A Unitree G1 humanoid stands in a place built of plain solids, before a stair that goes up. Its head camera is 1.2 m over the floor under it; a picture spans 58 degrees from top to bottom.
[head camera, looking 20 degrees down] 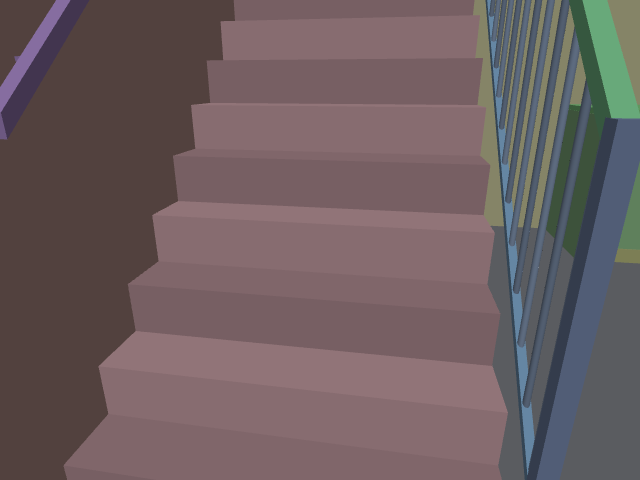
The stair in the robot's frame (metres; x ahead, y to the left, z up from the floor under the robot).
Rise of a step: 0.18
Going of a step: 0.21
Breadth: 1.21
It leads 10 degrees to the right of straight ahead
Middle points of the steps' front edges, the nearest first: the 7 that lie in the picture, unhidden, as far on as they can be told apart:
1.03 0.09 0.37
1.23 0.06 0.56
1.43 0.02 0.74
1.64 -0.01 0.93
1.84 -0.04 1.11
2.04 -0.08 1.30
2.24 -0.11 1.48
